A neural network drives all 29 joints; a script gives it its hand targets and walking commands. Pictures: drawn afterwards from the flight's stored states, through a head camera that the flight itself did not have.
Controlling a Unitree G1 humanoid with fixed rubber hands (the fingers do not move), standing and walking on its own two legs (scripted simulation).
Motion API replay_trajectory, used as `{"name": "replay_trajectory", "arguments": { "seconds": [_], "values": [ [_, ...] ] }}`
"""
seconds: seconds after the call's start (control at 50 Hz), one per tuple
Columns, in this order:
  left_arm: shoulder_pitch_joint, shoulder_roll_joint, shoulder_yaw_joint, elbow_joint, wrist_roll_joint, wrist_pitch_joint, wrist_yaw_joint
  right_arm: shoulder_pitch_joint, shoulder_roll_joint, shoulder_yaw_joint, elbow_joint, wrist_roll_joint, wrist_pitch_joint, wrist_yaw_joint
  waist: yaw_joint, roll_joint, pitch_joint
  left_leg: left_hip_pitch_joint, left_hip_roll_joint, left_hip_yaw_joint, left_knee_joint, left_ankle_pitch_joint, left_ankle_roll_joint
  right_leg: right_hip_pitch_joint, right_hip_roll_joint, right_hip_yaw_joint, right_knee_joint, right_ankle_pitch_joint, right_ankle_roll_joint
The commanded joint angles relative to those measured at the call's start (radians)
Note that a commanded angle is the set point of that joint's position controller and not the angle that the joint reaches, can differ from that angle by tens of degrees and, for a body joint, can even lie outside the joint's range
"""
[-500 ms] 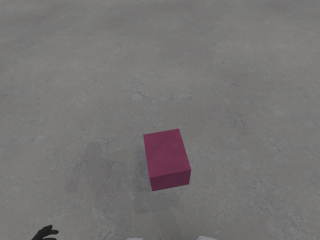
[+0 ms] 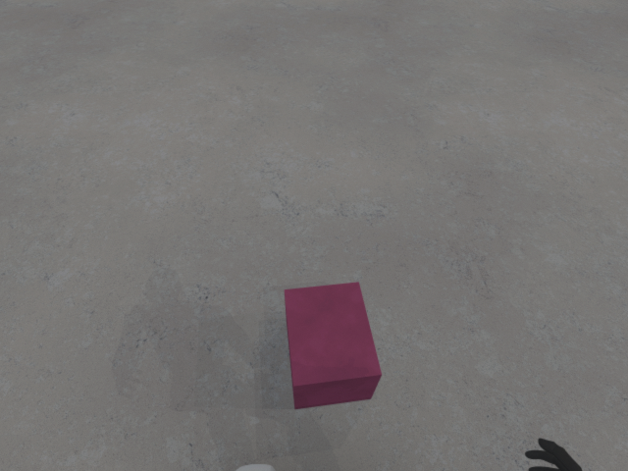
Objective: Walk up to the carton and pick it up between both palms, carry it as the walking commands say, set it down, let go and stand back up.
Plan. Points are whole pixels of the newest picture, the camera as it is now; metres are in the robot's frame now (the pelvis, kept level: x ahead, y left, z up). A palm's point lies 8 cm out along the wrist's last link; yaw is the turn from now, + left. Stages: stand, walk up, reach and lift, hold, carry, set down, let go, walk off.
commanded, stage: walk up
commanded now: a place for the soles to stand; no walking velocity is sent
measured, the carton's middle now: (327, 344) +0.56 -0.01 -0.66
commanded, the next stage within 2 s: none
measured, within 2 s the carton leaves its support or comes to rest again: neither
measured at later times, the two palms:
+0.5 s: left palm out of the picture +0.12 +0.30 -0.09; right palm out of the picture +0.12 -0.33 -0.09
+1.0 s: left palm (103, 462) +0.14 +0.29 -0.09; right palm out of the picture +0.06 -0.41 -0.07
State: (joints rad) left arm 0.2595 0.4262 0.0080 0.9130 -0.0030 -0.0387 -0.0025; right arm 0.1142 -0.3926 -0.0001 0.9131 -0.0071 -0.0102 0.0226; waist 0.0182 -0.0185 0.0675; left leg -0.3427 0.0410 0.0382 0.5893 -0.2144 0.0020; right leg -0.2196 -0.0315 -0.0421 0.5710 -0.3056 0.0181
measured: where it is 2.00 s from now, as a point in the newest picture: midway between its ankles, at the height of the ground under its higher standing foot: outside the picture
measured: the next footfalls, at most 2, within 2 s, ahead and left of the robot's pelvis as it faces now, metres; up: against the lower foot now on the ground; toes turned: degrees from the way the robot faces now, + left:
right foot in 1.06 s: +0.13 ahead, -0.24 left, +0.00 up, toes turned +7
left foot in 1.28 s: +0.15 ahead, +0.01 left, +0.00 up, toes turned +1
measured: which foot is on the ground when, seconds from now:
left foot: down 0.00-1.00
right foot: down 0.00-0.82, up 0.84-1.00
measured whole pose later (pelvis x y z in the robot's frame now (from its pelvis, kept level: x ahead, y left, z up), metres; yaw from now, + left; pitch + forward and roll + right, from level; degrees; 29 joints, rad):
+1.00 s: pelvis +0.03 -0.05 +0.01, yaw -1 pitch -2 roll +1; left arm 0.13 0.49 0.09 0.93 0.04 0.06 -0.08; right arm 0.24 -0.47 -0.09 1.04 -0.03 -0.05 -0.04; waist -0.01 -0.05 0.09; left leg -0.23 0.08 0.03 0.47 -0.21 -0.05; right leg -0.35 -0.06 0.04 0.79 -0.47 -0.02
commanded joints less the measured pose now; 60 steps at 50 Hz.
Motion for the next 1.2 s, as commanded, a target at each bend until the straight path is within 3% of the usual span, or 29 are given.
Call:
{"name": "replay_trajectory", "arguments": {
  "seconds": [0.0,0.02,0.08,0.14,0.2,0.26,0.28,0.36,0.42,0.46,0.48,0.58,0.66,0.78,0.8,0.82,0.84,0.86,0.88,0.92,0.96,1.0,1.02,1.04,1.06,1.08,1.1,1.14,1.18],
  "values": [
    [-0.021,0.207,0.043,-0.015,-0.001,-0.021,0.008,-0.057,-0.198,-0.045,-0.017,0.002,-0.017,-0.010,-0.014,0.089,-0.056,0.105,0.085,-0.154,-0.184,-0.074,0.058,-0.069,-0.098,0.117,-0.146,0.010,-0.070],
    [-0.028,0.189,0.038,0.000,0.002,-0.020,0.003,-0.060,-0.191,-0.048,-0.003,-0.008,-0.022,-0.009,-0.015,0.129,-0.102,0.130,0.102,-0.178,-0.228,-0.080,0.060,-0.017,-0.073,0.092,-0.128,0.049,-0.067],
    [-0.062,0.192,0.041,0.038,0.001,-0.017,0.009,-0.088,-0.199,-0.048,0.026,0.007,-0.028,-0.016,-0.002,0.021,-0.093,0.145,0.126,-0.178,-0.216,0.086,0.065,0.046,-0.076,0.081,-0.167,0.124,-0.057],
    [-0.066,0.175,0.036,0.071,-0.009,-0.008,0.010,-0.078,-0.193,-0.039,0.076,0.012,-0.027,-0.018,-0.016,0.084,-0.112,0.178,0.113,-0.147,-0.218,0.240,0.056,0.075,-0.087,0.070,-0.169,0.230,-0.043],
    [-0.096,0.166,0.022,0.093,-0.010,-0.012,0.015,-0.105,-0.188,-0.047,0.093,0.013,-0.027,-0.020,-0.006,0.020,-0.108,0.236,0.101,-0.100,-0.188,0.330,0.061,0.083,-0.095,0.092,-0.214,0.324,-0.049],
    [-0.128,0.170,0.019,0.113,-0.001,-0.008,0.013,-0.116,-0.189,-0.043,0.112,-0.006,-0.017,-0.022,-0.016,0.005,-0.108,0.236,0.085,-0.087,-0.217,0.269,0.039,0.088,-0.116,0.099,-0.226,0.339,-0.051],
    [-0.119,0.179,0.019,0.117,-0.006,-0.007,0.013,-0.126,-0.180,-0.042,0.117,0.012,-0.016,-0.020,-0.012,-0.055,-0.105,0.250,0.087,-0.087,-0.212,0.271,0.042,0.097,-0.105,0.070,-0.231,0.347,-0.037],
    [-0.147,0.178,0.011,0.132,-0.006,-0.001,0.015,-0.136,-0.195,-0.047,0.141,-0.003,-0.007,-0.014,-0.017,0.037,-0.121,0.244,0.080,-0.065,-0.249,0.220,0.033,0.117,-0.110,0.088,-0.261,0.303,-0.037],
    [-0.166,0.197,0.020,0.152,0.002,0.005,0.017,-0.118,-0.182,-0.049,0.169,0.002,-0.003,-0.017,-0.012,-0.027,-0.095,0.252,0.088,-0.073,-0.273,0.235,0.014,0.128,-0.114,0.074,-0.262,0.292,-0.039],
    [-0.176,0.191,0.016,0.146,0.000,0.003,0.014,-0.114,-0.197,-0.045,0.161,-0.009,-0.008,-0.023,-0.012,0.042,-0.111,0.278,0.087,-0.059,-0.272,0.249,0.021,0.144,-0.122,0.099,-0.268,0.318,-0.045],
    [-0.153,0.177,0.020,0.162,0.000,0.005,0.016,-0.140,-0.184,-0.043,0.172,-0.003,-0.010,-0.020,-0.005,-0.005,-0.100,0.256,0.087,-0.063,-0.274,0.194,0.029,0.127,-0.103,0.083,-0.270,0.282,-0.047],
    [-0.179,0.170,0.012,0.172,0.004,0.009,0.018,-0.118,-0.192,-0.044,0.172,-0.007,-0.005,-0.019,-0.017,0.040,-0.060,0.268,0.093,-0.069,-0.306,0.166,0.022,0.090,-0.099,0.100,-0.293,0.236,-0.040],
    [-0.196,0.172,0.013,0.175,0.009,0.004,0.015,-0.119,-0.179,-0.042,0.185,-0.001,-0.003,-0.016,-0.012,-0.014,-0.069,0.287,0.094,-0.084,-0.306,0.083,0.030,0.067,-0.106,0.101,-0.324,0.136,-0.039],
    [-0.234,0.162,0.015,0.165,0.006,0.004,0.013,-0.105,-0.176,-0.044,0.183,-0.012,-0.003,-0.017,-0.024,0.078,-0.056,0.233,0.085,-0.064,-0.312,0.059,0.023,0.094,-0.110,0.120,-0.316,0.150,-0.044],
    [-0.220,0.229,0.083,0.093,0.056,0.044,-0.020,0.086,-0.290,-0.105,0.200,-0.005,-0.031,-0.047,-0.050,-0.089,-0.050,0.294,0.126,-0.176,-0.266,-0.070,0.082,-0.017,-0.019,0.024,-0.111,-0.060,-0.065],
    [-0.246,0.200,0.082,0.065,0.053,0.063,-0.036,0.174,-0.346,-0.126,0.200,-0.004,-0.037,-0.062,-0.082,0.059,-0.017,0.347,0.210,-0.288,-0.338,-0.246,0.133,-0.170,0.015,0.006,0.025,-0.175,-0.060],
    [-0.237,0.188,0.079,0.023,0.068,0.079,-0.045,0.191,-0.376,-0.143,0.182,-0.006,-0.047,-0.075,-0.093,0.087,-0.041,0.418,0.346,-0.466,-0.383,-0.342,0.207,-0.338,-0.012,0.075,0.217,-0.189,-0.046],
    [-0.245,0.185,0.092,-0.003,0.065,0.085,-0.056,0.187,-0.395,-0.154,0.136,-0.014,-0.055,-0.085,-0.068,0.087,-0.003,0.326,0.375,-0.521,-0.400,-0.394,0.240,-0.340,-0.072,0.164,0.346,-0.161,-0.049],
    [-0.187,0.202,0.107,-0.025,0.056,0.090,-0.063,0.114,-0.398,-0.150,0.113,-0.013,-0.063,-0.088,-0.021,0.108,-0.002,0.260,0.371,-0.495,-0.365,-0.328,0.239,-0.311,-0.097,0.211,0.361,-0.155,-0.061],
    [-0.146,0.199,0.115,-0.028,0.043,0.094,-0.080,0.080,-0.325,-0.138,0.077,-0.015,-0.069,-0.085,-0.011,0.055,-0.007,0.161,0.276,-0.297,-0.323,-0.171,0.175,-0.257,-0.083,0.162,0.307,-0.147,-0.035],
    [-0.089,0.191,0.105,-0.033,0.037,0.094,-0.090,0.057,-0.325,-0.132,0.035,-0.029,-0.063,-0.071,-0.009,0.204,-0.065,0.087,0.209,-0.176,-0.298,-0.172,0.158,-0.123,-0.043,0.056,0.219,-0.175,-0.037],
    [-0.029,0.157,0.123,-0.031,0.032,0.089,-0.087,0.009,-0.341,-0.127,0.006,-0.036,-0.044,-0.058,0.034,0.232,-0.042,-0.149,0.173,-0.128,-0.245,-0.288,0.123,0.094,-0.007,-0.008,0.062,-0.066,-0.039],
    [0.025,0.188,0.139,0.003,0.039,0.078,-0.072,0.011,-0.273,-0.107,-0.013,-0.040,-0.031,-0.053,0.071,0.104,-0.041,-0.221,0.091,-0.072,-0.108,-0.361,0.076,0.177,0.026,-0.034,0.010,-0.039,-0.039],
    [0.069,0.212,0.140,-0.008,0.045,0.077,-0.062,0.027,-0.241,-0.088,-0.028,-0.032,-0.030,-0.058,0.098,-0.084,-0.034,-0.240,0.002,-0.018,0.062,-0.343,0.055,0.144,-0.039,0.072,-0.178,-0.165,-0.077],
    [0.077,0.313,0.155,-0.019,0.060,0.061,-0.048,0.063,-0.176,-0.060,-0.039,-0.021,-0.025,-0.064,0.095,-0.290,0.007,-0.340,-0.112,-0.009,0.304,-0.433,0.002,0.083,-0.271,0.447,-0.393,-0.382,-0.151],
    [-0.039,0.345,0.175,-0.074,0.059,0.060,-0.048,0.074,-0.220,-0.086,-0.022,-0.018,-0.019,-0.075,0.041,-0.162,0.040,-0.282,-0.062,-0.130,0.438,-0.385,0.016,-0.048,-0.356,0.558,-0.433,-0.523,-0.222],
    [-0.087,0.340,0.161,-0.103,0.044,0.060,-0.041,0.124,-0.273,-0.100,-0.004,-0.008,-0.018,-0.068,0.014,-0.116,-0.007,-0.216,-0.040,-0.153,0.456,-0.341,0.028,-0.060,-0.337,0.493,-0.385,-0.478,-0.235],
    [-0.161,0.251,0.140,-0.120,0.043,0.081,-0.038,0.228,-0.265,-0.094,0.031,0.018,-0.030,-0.068,-0.031,-0.218,0.047,-0.113,-0.014,-0.060,0.274,-0.275,-0.001,-0.085,-0.212,0.232,-0.271,-0.185,-0.219],
    [-0.097,0.217,0.132,-0.123,0.030,0.068,-0.029,0.186,-0.239,-0.082,0.032,-0.002,-0.033,-0.049,-0.005,-0.124,-0.026,-0.045,-0.033,-0.019,0.189,-0.225,-0.005,-0.014,-0.199,0.190,-0.224,-0.063,-0.210]
  ]
}}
